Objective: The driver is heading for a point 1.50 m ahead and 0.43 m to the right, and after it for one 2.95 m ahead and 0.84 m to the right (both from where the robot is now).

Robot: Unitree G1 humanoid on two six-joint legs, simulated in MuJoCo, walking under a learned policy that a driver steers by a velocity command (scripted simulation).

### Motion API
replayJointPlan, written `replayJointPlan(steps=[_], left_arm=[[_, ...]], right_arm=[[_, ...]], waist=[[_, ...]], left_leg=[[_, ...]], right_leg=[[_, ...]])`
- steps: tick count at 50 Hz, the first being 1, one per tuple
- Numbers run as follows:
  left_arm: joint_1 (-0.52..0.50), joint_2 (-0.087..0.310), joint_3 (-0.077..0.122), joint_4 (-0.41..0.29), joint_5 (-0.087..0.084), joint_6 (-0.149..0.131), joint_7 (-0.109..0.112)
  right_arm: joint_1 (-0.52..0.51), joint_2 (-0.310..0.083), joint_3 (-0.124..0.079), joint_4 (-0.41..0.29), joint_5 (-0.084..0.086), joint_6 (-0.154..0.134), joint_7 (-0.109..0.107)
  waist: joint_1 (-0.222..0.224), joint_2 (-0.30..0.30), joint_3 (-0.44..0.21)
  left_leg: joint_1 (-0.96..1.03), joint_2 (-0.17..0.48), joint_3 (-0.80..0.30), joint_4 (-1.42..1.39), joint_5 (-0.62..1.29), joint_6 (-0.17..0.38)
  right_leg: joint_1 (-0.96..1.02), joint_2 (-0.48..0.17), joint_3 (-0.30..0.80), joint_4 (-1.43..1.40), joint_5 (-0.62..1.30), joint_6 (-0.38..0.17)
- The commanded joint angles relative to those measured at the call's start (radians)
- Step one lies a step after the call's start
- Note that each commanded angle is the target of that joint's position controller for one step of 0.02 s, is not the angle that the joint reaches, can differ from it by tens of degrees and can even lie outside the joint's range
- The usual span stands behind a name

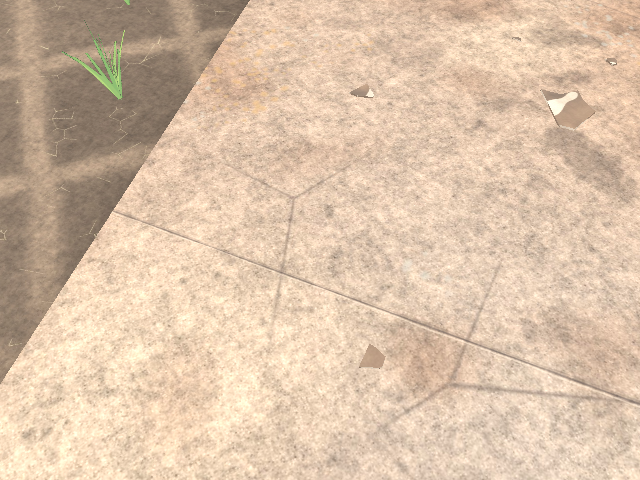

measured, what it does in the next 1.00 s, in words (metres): walks ahead: right foot, then left foot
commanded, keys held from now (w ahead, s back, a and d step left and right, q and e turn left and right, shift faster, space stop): shift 0.02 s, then w+shift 0.72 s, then w+e+shift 0.08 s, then e+shift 0.18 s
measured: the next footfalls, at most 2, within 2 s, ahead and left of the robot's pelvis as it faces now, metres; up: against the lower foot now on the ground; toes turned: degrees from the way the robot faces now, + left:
right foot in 0.06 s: +0.06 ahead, -0.11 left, +0.00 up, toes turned +3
left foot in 0.52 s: +0.27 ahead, +0.15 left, +0.00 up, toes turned +5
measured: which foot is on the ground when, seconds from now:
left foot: down 0.00-0.06, up 0.08-0.50, down 0.52-0.98, up 1.00-1.00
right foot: up 0.00-0.04, down 0.06-0.54, up 0.56-0.96, down 0.98-1.00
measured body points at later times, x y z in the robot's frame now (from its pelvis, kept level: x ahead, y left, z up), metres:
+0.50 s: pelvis +0.15 +0.03 +0.00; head +0.16 +0.03 +0.45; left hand +0.12 +0.31 -0.12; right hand +0.38 -0.21 -0.07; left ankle +0.23 +0.14 -0.73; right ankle +0.02 -0.11 -0.73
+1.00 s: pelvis +0.54 +0.07 -0.03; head +0.59 +0.07 +0.41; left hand +0.75 +0.28 -0.14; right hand +0.46 -0.19 -0.16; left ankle +0.26 +0.15 -0.68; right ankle +0.70 +0.03 -0.74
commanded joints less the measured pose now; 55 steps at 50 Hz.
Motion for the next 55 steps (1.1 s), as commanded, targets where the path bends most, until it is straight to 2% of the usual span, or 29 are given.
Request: replayJointPlan(steps=[1, 2, 3, 4, 5, 7, 10, 17, 22, 24, 25, 26, 27, 28, 29, 30, 33, 38, 41, 43, 45, 47, 48, 49, 50, 51, 52, 54, 55], left_arm=[[0.042, 0.059, 0.012, -0.059, -0.006, -0.025, 0.009], [0.095, 0.044, 0.005, -0.049, 0.007, -0.038, 0.008], [0.131, 0.091, 0.010, -0.045, 0.032, -0.050, 0.010], [0.170, 0.231, 0.045, -0.040, 0.035, -0.054, 0.000], [0.180, 0.243, 0.061, -0.016, 0.041, -0.054, -0.009], [0.090, 0.151, 0.039, -0.019, 0.007, -0.072, -0.017], [0.102, 0.120, 0.035, -0.001, -0.003, -0.111, -0.020], [0.222, 0.148, 0.057, 0.050, -0.006, -0.137, -0.030], [0.227, 0.176, 0.063, 0.076, 0.001, -0.140, -0.032], [0.215, 0.186, 0.063, 0.092, -0.003, -0.136, -0.035], [0.193, 0.192, 0.062, 0.097, -0.006, -0.135, -0.036], [0.182, 0.168, 0.052, 0.101, -0.003, -0.138, -0.035], [0.140, 0.107, 0.028, 0.054, -0.008, -0.143, -0.036], [0.090, 0.033, 0.011, -0.003, -0.015, -0.153, -0.034], [0.028, 0.094, 0.025, 0.001, -0.005, -0.149, -0.028], [0.022, 0.108, 0.027, 0.003, 0.001, -0.152, -0.040], [0.068, 0.086, 0.014, 0.038, 0.034, -0.126, -0.073], [-0.142, 0.061, -0.004, -0.029, 0.021, -0.104, -0.087], [-0.223, 0.040, -0.020, -0.051, 0.003, -0.111, -0.098], [-0.254, 0.007, -0.036, -0.050, 0.010, -0.119, -0.103], [-0.210, 0.019, -0.038, -0.026, 0.019, -0.125, -0.095], [0.024, 0.087, -0.016, 0.050, 0.029, -0.127, -0.086], [0.208, 0.129, 0.003, 0.107, 0.032, -0.127, -0.077], [0.333, 0.163, 0.023, 0.149, 0.040, -0.128, -0.057], [0.308, 0.263, 0.054, 0.144, 0.028, -0.113, -0.041], [0.295, 0.314, 0.081, 0.118, 0.017, -0.116, -0.047], [0.195, 0.277, 0.088, 0.057, -0.009, -0.099, -0.032], [0.077, 0.162, 0.057, 0.060, -0.025, -0.079, -0.014], [0.071, 0.145, 0.051, 0.055, -0.024, -0.079, -0.009]], right_arm=[[-0.025, -0.143, -0.035, -0.046, 0.009, -0.009, -0.005], [-0.009, -0.120, -0.027, -0.040, 0.019, -0.009, -0.009], [0.005, -0.046, -0.006, -0.052, 0.015, -0.014, -0.007], [-0.040, -0.045, -0.002, -0.080, 0.013, -0.019, -0.004], [-0.076, -0.116, -0.023, -0.089, -0.014, -0.027, -0.005], [-0.047, -0.126, -0.030, -0.056, -0.010, -0.047, 0.017], [-0.021, -0.099, -0.024, -0.015, -0.028, -0.062, 0.048], [-0.185, -0.064, -0.002, -0.052, -0.006, -0.069, 0.055], [-0.234, -0.081, 0.000, -0.075, -0.002, -0.082, 0.056], [-0.186, -0.086, -0.002, -0.068, -0.007, -0.089, 0.047], [-0.087, -0.100, -0.010, -0.041, -0.013, -0.095, 0.036], [0.121, -0.138, -0.028, 0.028, -0.023, -0.106, 0.019], [0.348, -0.236, -0.056, 0.067, -0.042, -0.113, -0.001], [0.407, -0.317, -0.068, 0.079, -0.044, -0.123, -0.004], [0.287, -0.235, -0.045, 0.067, -0.038, -0.122, -0.005], [0.225, -0.183, -0.031, 0.063, -0.025, -0.122, -0.002], [0.158, -0.114, -0.006, 0.070, -0.003, -0.138, 0.001], [0.250, -0.101, -0.001, 0.140, 0.015, -0.167, 0.011], [0.278, -0.099, 0.007, 0.171, 0.013, -0.184, 0.007], [0.302, -0.092, 0.016, 0.203, 0.018, -0.191, -0.003], [0.309, -0.125, 0.014, 0.218, 0.014, -0.190, -0.023], [0.266, -0.181, -0.002, 0.210, 0.003, -0.164, -0.057], [0.225, -0.199, -0.009, 0.199, 0.005, -0.153, -0.067], [0.180, -0.199, -0.014, 0.188, 0.018, -0.151, -0.063], [0.239, -0.059, 0.010, 0.143, 0.003, -0.159, -0.050], [0.330, -0.074, 0.022, 0.108, 0.056, -0.152, -0.051], [0.253, -0.124, 0.025, 0.097, 0.027, -0.149, -0.052], [0.137, -0.108, 0.030, 0.062, -0.012, -0.140, -0.042], [0.130, -0.111, 0.030, 0.057, -0.030, -0.115, -0.040]], waist=[[0.024, 0.119, -0.096], [0.050, 0.073, -0.147], [0.052, -0.108, -0.143], [0.092, -0.288, -0.063], [0.090, -0.234, 0.037], [0.019, -0.120, 0.084], [0.024, -0.106, -0.022], [0.102, -0.137, 0.017], [0.109, -0.133, 0.069], [0.076, -0.120, 0.074], [0.012, -0.095, 0.033], [-0.084, -0.023, -0.087], [-0.197, 0.144, -0.266], [-0.187, 0.337, -0.267], [-0.138, 0.155, -0.132], [-0.085, 0.078, -0.087], [0.007, 0.095, -0.024], [-0.006, 0.043, 0.113], [-0.013, 0.036, 0.126], [-0.013, 0.013, 0.135], [0.007, 0.056, 0.056], [0.116, 0.105, -0.101], [0.193, 0.125, -0.189], [0.254, 0.081, -0.226], [0.123, -0.224, -0.286], [0.111, -0.152, -0.578], [0.117, 0.028, -0.549], [0.020, 0.107, -0.178], [0.002, 0.128, -0.110]], left_leg=[[0.043, 0.253, -0.254, -0.075, 0.357, 0.122], [-0.017, 0.211, -0.250, -0.066, 0.024, 0.091], [-0.159, 0.112, -0.181, 0.066, -0.354, 0.044], [-0.372, -0.063, 0.022, 0.282, -0.371, 0.012], [-0.419, -0.004, -0.040, 0.426, -0.304, 0.012], [-0.430, 0.051, -0.034, 0.479, -0.122, -0.011], [-0.396, 0.093, 0.073, 0.525, 0.000, -0.049], [-0.403, 0.149, 0.151, 0.244, 0.061, -0.087], [-0.246, 0.147, 0.194, 0.046, 0.010, -0.032], [-0.115, 0.124, 0.217, -0.011, -0.012, 0.010], [0.038, 0.091, 0.234, -0.050, -0.011, 0.030], [0.322, 0.083, 0.211, -0.046, -0.034, 0.049], [0.631, 0.311, -0.089, -0.115, -0.382, 0.103], [0.697, 0.493, -0.560, -0.304, -0.748, 0.136], [0.576, 0.488, -0.571, -0.302, -0.661, 0.129], [0.487, 0.446, -0.410, -0.274, -0.519, 0.115], [0.270, 0.328, -0.208, -0.377, -0.356, 0.095], [0.207, 0.264, -0.004, -0.491, 0.008, 0.115], [0.179, 0.249, 0.169, -0.530, 0.344, 0.055], [0.208, 0.251, 0.246, -0.517, 0.707, 0.010], [0.337, 0.256, 0.285, -0.378, 1.118, -0.029], [0.384, 0.255, 0.304, -0.003, 1.309, -0.074], [0.322, 0.265, 0.295, 0.261, 1.253, -0.087], [0.213, 0.179, 0.318, 0.612, 0.849, -0.101], [-0.208, 0.019, 0.264, 1.043, -0.366, -0.130], [-0.430, 0.016, 0.052, 1.289, -0.368, -0.129], [-0.409, 0.073, 0.022, 1.222, -0.210, -0.106], [-0.386, 0.146, 0.037, 0.987, -0.178, -0.101], [-0.336, 0.159, 0.039, 0.910, -0.180, -0.112]], right_leg=[[0.152, 0.021, -0.024, -0.209, 0.073, -0.029], [0.289, 0.015, -0.021, -0.342, 0.101, -0.046], [0.383, -0.152, 0.202, -0.473, -0.145, -0.087], [0.373, -0.337, 0.560, -0.671, -0.541, -0.179], [0.270, -0.390, 0.665, -0.711, -0.628, -0.242], [0.251, -0.300, 0.500, -0.680, -0.426, -0.202], [0.323, -0.203, 0.319, -0.664, -0.207, -0.173], [0.365, -0.213, 0.243, -0.704, -0.107, -0.204], [0.319, -0.251, 0.203, -0.707, -0.066, -0.212], [0.282, -0.259, 0.172, -0.664, 0.067, -0.218], [0.243, -0.238, 0.121, -0.546, 0.308, -0.207], [0.143, -0.172, 0.033, -0.276, 0.548, -0.186], [-0.105, -0.085, -0.045, 0.122, 0.404, -0.142], [-0.403, 0.065, 0.018, 0.395, -0.104, -0.128], [-0.513, 0.023, 0.118, 0.514, -0.005, -0.145], [-0.496, -0.037, 0.110, 0.502, 0.092, -0.148], [-0.382, -0.114, 0.056, 0.417, 0.183, -0.096], [-0.484, -0.116, -0.012, 0.254, 0.351, -0.056], [-0.342, -0.052, -0.051, 0.046, 0.479, -0.088], [-0.222, -0.013, -0.134, -0.083, 0.559, -0.122], [-0.117, 0.070, -0.197, -0.138, 0.563, -0.145], [0.127, 0.157, -0.198, -0.180, 0.507, -0.154], [0.320, 0.142, -0.134, -0.218, 0.554, -0.179], [0.457, 0.071, -0.049, -0.319, 0.652, -0.221], [0.810, -0.180, 0.206, -0.060, 1.400, -0.291], [1.041, -0.371, 0.561, -0.139, 1.455, -0.515], [0.889, -0.319, 0.571, -0.258, 1.155, -0.497], [0.439, -0.208, 0.449, -0.412, 0.893, -0.412], [0.305, -0.178, 0.419, -0.443, 0.914, -0.386]])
